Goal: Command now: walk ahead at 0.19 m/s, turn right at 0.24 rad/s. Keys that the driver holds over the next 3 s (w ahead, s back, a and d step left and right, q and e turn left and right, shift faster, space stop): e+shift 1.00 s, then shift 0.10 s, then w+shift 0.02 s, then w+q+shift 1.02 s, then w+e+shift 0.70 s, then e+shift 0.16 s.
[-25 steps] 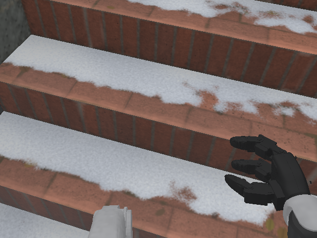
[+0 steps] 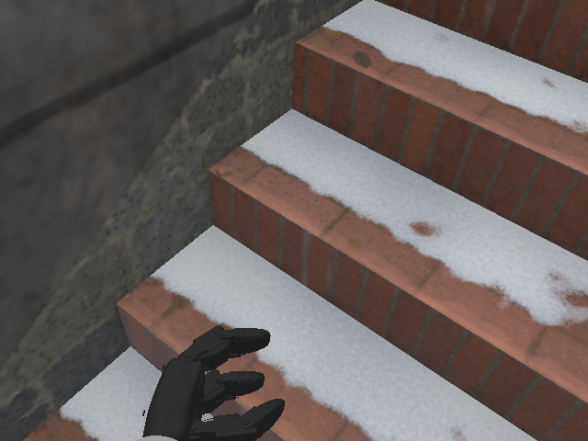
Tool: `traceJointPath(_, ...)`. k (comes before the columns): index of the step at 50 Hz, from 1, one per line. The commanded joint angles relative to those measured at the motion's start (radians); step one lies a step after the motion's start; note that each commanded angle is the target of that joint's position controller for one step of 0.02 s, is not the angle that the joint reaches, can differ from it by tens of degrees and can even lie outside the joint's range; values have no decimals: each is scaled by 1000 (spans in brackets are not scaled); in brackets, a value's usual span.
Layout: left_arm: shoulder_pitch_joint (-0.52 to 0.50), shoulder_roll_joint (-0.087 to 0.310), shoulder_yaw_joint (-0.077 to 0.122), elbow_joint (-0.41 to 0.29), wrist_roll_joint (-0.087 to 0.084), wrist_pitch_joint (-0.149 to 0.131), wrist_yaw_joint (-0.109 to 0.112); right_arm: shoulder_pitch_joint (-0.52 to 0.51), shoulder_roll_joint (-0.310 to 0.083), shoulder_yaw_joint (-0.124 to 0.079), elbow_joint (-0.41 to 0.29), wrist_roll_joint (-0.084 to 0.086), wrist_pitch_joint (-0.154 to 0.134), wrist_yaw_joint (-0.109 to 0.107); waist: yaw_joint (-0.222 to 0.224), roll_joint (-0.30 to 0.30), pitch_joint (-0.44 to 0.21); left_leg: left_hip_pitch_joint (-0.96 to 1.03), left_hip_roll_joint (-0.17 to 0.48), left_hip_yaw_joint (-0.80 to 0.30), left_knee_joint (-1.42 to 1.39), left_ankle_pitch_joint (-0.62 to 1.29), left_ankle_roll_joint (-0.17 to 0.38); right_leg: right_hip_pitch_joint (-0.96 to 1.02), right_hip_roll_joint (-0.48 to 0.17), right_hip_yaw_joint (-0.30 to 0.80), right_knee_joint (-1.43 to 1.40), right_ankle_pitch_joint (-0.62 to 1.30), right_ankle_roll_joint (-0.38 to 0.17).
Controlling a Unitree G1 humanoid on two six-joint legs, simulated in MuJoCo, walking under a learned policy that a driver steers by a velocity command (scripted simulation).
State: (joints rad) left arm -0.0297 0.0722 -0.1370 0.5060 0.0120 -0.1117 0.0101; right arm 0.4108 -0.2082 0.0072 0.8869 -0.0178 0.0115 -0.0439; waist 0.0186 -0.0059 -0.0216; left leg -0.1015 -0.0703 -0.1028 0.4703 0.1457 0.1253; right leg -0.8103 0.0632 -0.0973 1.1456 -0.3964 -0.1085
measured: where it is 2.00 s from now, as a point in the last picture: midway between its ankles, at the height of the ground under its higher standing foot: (442, 401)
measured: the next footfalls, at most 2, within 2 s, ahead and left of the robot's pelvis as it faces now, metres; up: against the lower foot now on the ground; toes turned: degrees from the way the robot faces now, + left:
left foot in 0.66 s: +0.30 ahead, +0.07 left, +0.17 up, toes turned -38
right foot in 1.08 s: +0.09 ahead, -0.07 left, +0.17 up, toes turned -63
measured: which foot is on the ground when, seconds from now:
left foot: down 0.00-0.00, up 0.02-0.64, down 0.66-1.00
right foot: down 0.00-0.64, up 0.66-1.00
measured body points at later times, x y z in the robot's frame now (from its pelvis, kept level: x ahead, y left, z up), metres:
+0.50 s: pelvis +0.13 -0.01 +0.11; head +0.13 -0.05 +0.56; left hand +0.39 +0.17 +0.05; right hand +0.22 -0.28 +0.02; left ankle +0.22 +0.12 -0.49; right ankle +0.14 -0.08 -0.62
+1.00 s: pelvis +0.17 +0.04 +0.10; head +0.21 +0.01 +0.55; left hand +0.46 +0.05 +0.00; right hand +0.08 -0.24 +0.01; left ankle +0.27 +0.10 -0.62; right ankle +0.08 -0.06 -0.57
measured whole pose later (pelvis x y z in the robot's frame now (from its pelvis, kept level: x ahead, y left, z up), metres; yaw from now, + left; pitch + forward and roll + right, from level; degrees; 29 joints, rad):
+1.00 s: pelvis +0.17 +0.04 +0.10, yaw -53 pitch +2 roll +1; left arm 0.15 0.22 0.01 0.57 -0.02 0.08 0.04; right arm 0.15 -0.21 -0.02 0.59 -0.05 0.04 -0.09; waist 0.01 -0.03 0.06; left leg -0.35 0.11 0.24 0.63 -0.31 0.02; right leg -0.60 -0.09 -0.04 1.06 -0.34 0.13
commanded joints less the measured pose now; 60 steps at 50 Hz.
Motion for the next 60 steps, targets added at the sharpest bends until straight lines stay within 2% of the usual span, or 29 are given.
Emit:
traceJointPath(1, 312, 286, 134, 131, 80, 68, 11, -75, -46, -39, -216, -68, -32, 24, 29, -505, -237, -400, -166, -62, 1117, -375, -171, 686, -253, 986, -761, 929, -314)
traceJointPath(2, 204, 191, 120, 108, 82, 69, 31, 78, -42, -34, -191, -38, -44, 81, -46, -303, -252, -540, -116, -160, 1392, -442, -153, 626, -309, 1074, -777, 632, -293)
traceJointPath(3, 180, 142, 122, 127, 19, 74, 37, -21, -35, -27, -233, -21, -41, 107, -63, -135, -99, -623, -90, -124, 1458, -456, -140, 496, -236, 919, -708, 373, -216)
traceJointPath(4, 150, 167, 137, 141, -11, 67, 32, -110, -43, -22, -269, -22, -36, 103, -88, 61, 50, -690, -49, -77, 1446, -454, -130, 359, -173, 735, -663, 230, -150)
traceJointPath(5, 143, 184, 145, 160, -10, 54, 26, -137, -35, -11, -293, -26, -41, 90, -112, 145, 88, -715, -11, -50, 1406, -466, -127, 288, -127, 629, -656, 181, -130)
traceJointPath(8, 180, 160, 139, 143, 14, 74, 23, -202, 8, 25, -374, -27, -77, 77, -106, 90, 37, -744, 25, -11, 1389, -328, -130, 286, -47, 538, -653, 284, -106)
traceJointPath(13, 278, 303, 166, 72, -11, 171, 76, -315, -15, 35, -471, -19, -56, 38, -54, -36, -105, -810, 16, 49, 1092, -331, -246, 480, -40, 598, -666, 481, -47)
traceJointPath(16, 337, 317, 196, 24, -13, 213, 108, -383, 5, 43, -484, 24, -34, -1, 13, -106, -129, -867, -1, 54, 892, -436, -281, 686, -63, 674, -730, 356, 64)
traceJointPath(18, 255, 314, 196, -12, 4, 200, 106, -304, -8, 23, -442, 32, -22, -8, -19, -161, -181, -806, -14, -2, 1006, -384, -273, 688, -71, 711, -703, 324, 67)
traceJointPath(24, 219, 247, 194, -88, -17, 195, 98, -347, 6, 17, -443, 26, -40, -25, -3, -139, -18, -808, -11, -39, 800, -498, -253, 719, -78, 799, -731, 193, -12)
traceJointPath(26, 163, 245, 202, -120, -7, 181, 88, -338, -25, 4, -426, 21, -35, -17, 3, -161, -38, -654, -4, -32, 610, -486, -246, 685, -74, 782, -709, 322, -5)
traceJointPath(29, 132, 274, 210, -132, -32, 172, 65, -258, -75, -30, -377, 30, -32, -18, -11, -191, -96, -365, -14, -7, 277, -466, -225, 632, -89, 820, -698, 644, 3)
traceJointPath(31, 136, 251, 206, -120, -45, 168, 37, -227, -120, -58, -328, 47, -50, 1, -23, -109, -104, -208, 29, 3, -90, -244, -205, 662, -22, 747, -571, 545, 27)
traceJointPath(32, 190, 215, 201, -100, -43, 165, 19, -297, -120, -62, -319, 20, -54, 7, 31, 12, -118, -72, 99, -17, -117, -55, -179, 561, 53, 639, -411, 255, 54)
traceJointPath(33, 256, 182, 195, -87, -32, 160, 2, -337, -134, -61, -352, -11, -50, 5, 73, 202, -159, 152, 300, -194, -8, 474, -67, 283, 174, 490, -165, -240, 90)
traceJointPath(34, 318, 264, 219, -29, -40, 139, -8, -295, -112, -58, -413, -54, -31, -1, 15, 188, -211, 125, 488, -273, 55, 795, 71, 185, 203, 375, 160, -411, 169)
traceJointPath(35, 342, 342, 245, -45, -54, 128, -12, -294, -151, -71, -438, -77, -29, -14, 30, 253, -237, 50, 598, -336, 16, 717, 182, 153, 139, 301, 370, -402, 255)
traceJointPath(38, 182, 322, 223, -56, -64, 183, 29, -343, -97, -41, -462, -49, 3, -84, 8, 98, 0, -243, 391, -170, -74, -280, 110, -3, -60, 209, 750, -109, 292)
traceJointPath(41, 51, 242, 182, -105, -23, 172, 28, -260, -143, -47, -409, -34, 27, -97, -27, 42, 64, -165, 290, 17, -38, -313, 96, -93, -77, 139, 409, 92, 286)
traceJointPath(44, 35, 173, 150, -74, -47, 166, 32, -228, -142, -61, -383, -28, 44, -82, -58, 158, -29, -52, 303, 98, -71, -315, 113, -48, -100, 42, 158, 101, 302)
traceJointPath(48, 119, 214, 170, -33, -26, 173, 34, -322, -183, -89, -393, -30, 7, -43, -34, 194, -134, -114, 413, 153, -63, -226, 86, 244, -162, 43, -78, 64, 234)
traceJointPath(53, 169, 196, 174, 2, -54, 162, 4, -233, -188, -105, -317, 16, 27, -24, -41, 111, -95, -57, 417, 176, 25, -223, 28, 396, -96, -24, -536, 26, 131)
traceJointPath(54, 188, 235, 190, 16, -61, 157, -6, -196, -156, -95, -299, 14, 29, -17, -42, 46, -75, -75, 373, 206, 115, -252, -13, 485, -71, 7, -706, 68, 101)
traceJointPath(55, 234, 307, 213, 22, -61, 151, -6, -155, -117, -86, -281, -5, 19, -10, -38, -146, -82, -275, 296, 278, 336, -503, -83, 694, -154, 163, -718, 349, 61)
traceJointPath(56, 345, 396, 239, 43, -26, 154, 13, -326, -88, -69, -371, -15, -10, -14, 49, -426, -159, -620, 117, 297, 592, -737, -171, 822, -344, 572, -733, 135, -165)
traceJointPath(57, 403, 339, 223, 17, -5, 138, 20, -357, -105, -76, -333, 23, -28, 6, 124, -290, -205, -758, 122, 135, 984, -767, -181, 881, -437, 713, -839, -105, -252)
traceJointPath(58, 418, 317, 201, 62, 3, 129, 32, -336, -71, -67, -306, 63, -41, 36, 103, -242, -169, -896, 140, 77, 1256, -702, -158, 868, -450, 700, -858, -247, -233)
traceJointPath(59, 414, 307, 197, 79, -10, 117, 32, -288, -45, -55, -276, 78, -52, 47, 80, -216, -108, -995, 139, 81, 1416, -633, -141, 861, -419, 629, -841, -275, -175)
traceJointPath(60, 409, 274, 183, 82, -12, 101, 31, -281, -52, -52, -270, 62, -62, 45, 77, -168, -33, -1091, 127, 66, 1463, -556, -141, 849, -397, 561, -840, -280, -147)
